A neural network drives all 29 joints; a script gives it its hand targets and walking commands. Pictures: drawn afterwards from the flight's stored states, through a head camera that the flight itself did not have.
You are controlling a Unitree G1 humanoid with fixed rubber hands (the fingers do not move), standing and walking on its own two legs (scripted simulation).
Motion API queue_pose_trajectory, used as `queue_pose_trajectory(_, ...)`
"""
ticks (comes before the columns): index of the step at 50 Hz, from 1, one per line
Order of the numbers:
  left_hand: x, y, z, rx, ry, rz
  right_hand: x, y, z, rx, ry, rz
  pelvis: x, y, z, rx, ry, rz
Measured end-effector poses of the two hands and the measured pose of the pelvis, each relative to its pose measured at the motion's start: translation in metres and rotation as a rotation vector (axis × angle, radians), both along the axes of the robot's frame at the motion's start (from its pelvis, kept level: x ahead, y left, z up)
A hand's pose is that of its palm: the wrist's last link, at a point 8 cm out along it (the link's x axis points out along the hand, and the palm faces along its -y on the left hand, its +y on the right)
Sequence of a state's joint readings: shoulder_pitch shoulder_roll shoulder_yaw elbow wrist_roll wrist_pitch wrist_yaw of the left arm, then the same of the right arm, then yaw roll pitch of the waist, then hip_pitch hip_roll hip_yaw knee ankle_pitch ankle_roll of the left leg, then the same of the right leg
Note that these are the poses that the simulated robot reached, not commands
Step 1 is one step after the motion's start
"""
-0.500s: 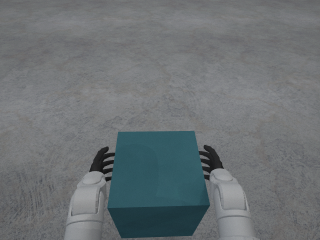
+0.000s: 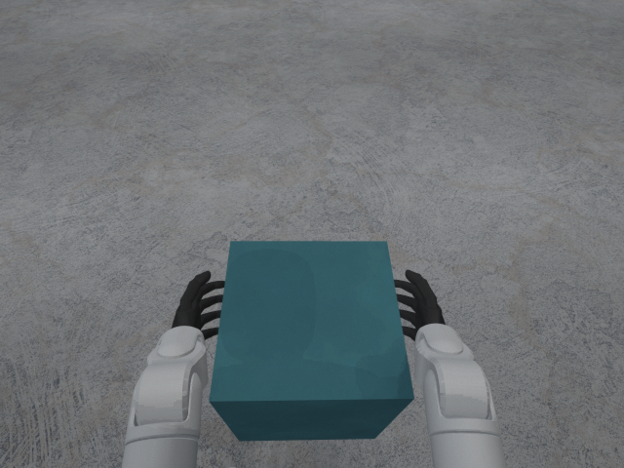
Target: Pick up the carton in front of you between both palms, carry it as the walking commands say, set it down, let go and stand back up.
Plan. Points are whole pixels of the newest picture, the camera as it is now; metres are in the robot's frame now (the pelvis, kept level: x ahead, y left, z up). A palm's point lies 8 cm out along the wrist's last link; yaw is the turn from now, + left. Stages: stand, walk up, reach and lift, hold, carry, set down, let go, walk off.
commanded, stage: carry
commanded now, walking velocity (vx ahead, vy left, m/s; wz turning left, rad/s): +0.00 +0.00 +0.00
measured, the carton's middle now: (308, 347) +0.30 +0.00 -0.05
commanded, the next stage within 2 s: none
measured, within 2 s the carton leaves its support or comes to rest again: neither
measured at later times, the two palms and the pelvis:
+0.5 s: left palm (204, 220) +0.49 +0.17 +0.02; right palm (388, 223) +0.48 -0.13 +0.02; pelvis +0.20 +0.03 -0.01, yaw -2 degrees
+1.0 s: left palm (215, 202) +0.54 +0.15 +0.02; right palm (390, 205) +0.53 -0.14 +0.02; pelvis +0.24 +0.01 -0.02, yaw -2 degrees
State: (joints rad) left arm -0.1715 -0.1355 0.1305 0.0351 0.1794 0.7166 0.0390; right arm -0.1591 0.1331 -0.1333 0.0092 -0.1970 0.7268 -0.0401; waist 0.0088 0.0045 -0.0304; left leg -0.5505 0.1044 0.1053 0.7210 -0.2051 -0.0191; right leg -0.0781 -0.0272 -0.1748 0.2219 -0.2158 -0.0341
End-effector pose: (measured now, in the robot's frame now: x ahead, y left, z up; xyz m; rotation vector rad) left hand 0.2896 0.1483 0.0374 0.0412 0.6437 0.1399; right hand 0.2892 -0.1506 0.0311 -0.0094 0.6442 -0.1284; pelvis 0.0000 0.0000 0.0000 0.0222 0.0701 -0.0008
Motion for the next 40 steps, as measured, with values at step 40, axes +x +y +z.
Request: queue_pose_trajectory(40,0.254,0.006,-0.014,-0.005,0.016,-0.041,0.243,0.006,-0.009,-0.026,0.024,-0.034,0.244,0.015,-0.017,-0.022,-0.014,-0.035)
